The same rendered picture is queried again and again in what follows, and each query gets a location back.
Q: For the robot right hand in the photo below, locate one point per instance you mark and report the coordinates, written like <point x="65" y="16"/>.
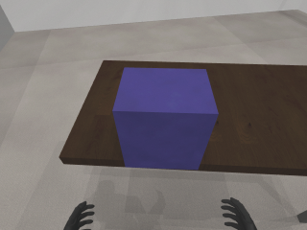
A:
<point x="244" y="221"/>

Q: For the carton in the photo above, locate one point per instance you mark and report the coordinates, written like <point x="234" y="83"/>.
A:
<point x="164" y="117"/>

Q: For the robot left hand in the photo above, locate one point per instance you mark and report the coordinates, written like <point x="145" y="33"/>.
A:
<point x="74" y="222"/>

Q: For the table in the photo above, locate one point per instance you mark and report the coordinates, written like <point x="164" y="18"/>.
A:
<point x="261" y="127"/>

